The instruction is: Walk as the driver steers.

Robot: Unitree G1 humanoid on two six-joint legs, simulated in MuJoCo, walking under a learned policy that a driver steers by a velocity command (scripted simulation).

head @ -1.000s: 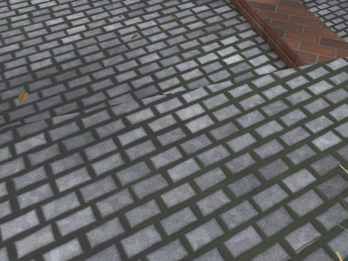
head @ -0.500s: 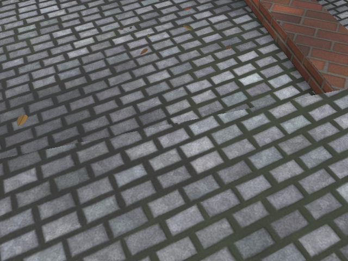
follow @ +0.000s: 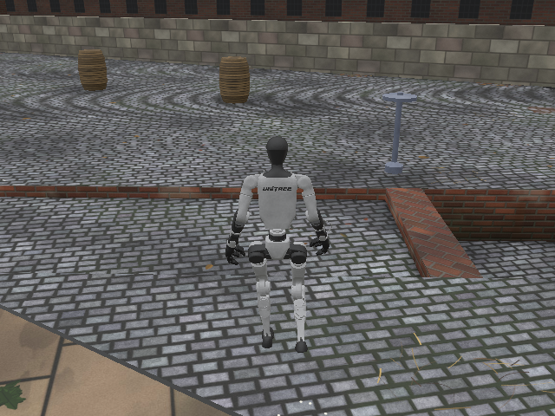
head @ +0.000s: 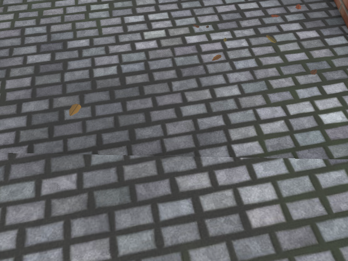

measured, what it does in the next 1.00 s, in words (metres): walks ahead: right foot, then left foot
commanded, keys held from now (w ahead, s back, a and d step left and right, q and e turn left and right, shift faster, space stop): w+q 0.04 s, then w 0.08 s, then w+e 0.56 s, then e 0.02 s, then no key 0.16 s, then q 0.14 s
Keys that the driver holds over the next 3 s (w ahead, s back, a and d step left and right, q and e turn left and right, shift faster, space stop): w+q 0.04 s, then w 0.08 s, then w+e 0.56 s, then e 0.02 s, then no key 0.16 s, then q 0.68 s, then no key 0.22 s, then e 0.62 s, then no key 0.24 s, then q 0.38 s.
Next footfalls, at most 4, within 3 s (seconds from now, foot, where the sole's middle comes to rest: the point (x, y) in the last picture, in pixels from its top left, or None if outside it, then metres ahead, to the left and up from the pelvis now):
0.44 right None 0.42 -0.13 -0.76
0.88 left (176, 197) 0.70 0.02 -0.76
1.30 right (232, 217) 0.61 -0.20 -0.76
1.72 left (166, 227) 0.57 0.06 -0.76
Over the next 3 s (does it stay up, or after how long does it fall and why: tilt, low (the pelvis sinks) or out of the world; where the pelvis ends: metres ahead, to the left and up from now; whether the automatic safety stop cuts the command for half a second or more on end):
stays up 0.52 -0.06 0.01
